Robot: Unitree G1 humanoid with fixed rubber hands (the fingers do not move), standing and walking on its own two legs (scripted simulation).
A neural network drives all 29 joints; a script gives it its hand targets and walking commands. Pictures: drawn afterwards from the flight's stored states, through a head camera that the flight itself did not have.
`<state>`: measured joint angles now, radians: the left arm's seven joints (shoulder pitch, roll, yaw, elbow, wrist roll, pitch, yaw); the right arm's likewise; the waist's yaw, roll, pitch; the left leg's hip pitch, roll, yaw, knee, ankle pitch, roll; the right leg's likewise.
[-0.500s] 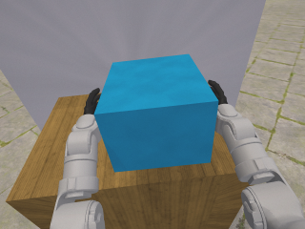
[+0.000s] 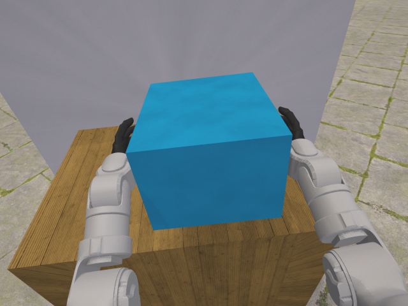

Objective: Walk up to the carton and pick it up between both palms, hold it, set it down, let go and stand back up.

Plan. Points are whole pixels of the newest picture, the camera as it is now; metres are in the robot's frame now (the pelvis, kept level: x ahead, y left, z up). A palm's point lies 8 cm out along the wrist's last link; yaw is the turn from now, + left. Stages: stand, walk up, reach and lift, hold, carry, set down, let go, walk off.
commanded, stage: hold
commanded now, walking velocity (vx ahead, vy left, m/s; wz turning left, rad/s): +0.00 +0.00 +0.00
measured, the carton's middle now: (208, 142) +0.41 -0.01 +0.15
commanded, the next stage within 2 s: none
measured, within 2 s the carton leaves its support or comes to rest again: neither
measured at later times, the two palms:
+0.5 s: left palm (123, 156) +0.36 +0.16 +0.17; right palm (293, 143) +0.36 -0.18 +0.16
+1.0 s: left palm (123, 156) +0.36 +0.16 +0.17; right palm (293, 143) +0.36 -0.18 +0.17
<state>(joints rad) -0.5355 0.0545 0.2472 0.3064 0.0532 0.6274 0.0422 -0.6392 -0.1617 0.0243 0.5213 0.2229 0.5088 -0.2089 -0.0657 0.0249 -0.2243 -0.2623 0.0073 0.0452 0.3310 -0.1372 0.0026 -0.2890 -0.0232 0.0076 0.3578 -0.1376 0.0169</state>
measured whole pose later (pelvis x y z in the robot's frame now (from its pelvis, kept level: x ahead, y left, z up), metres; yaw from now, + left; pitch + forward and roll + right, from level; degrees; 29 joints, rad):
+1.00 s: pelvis +0.00 +0.00 +0.00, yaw +0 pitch +4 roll +0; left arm -0.54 0.05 0.25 0.30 0.05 0.63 0.04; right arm -0.64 -0.16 0.02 0.51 0.23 0.51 -0.21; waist -0.07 0.02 -0.22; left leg -0.26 0.01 0.05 0.33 -0.14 0.00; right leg -0.29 -0.02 0.01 0.36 -0.14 0.02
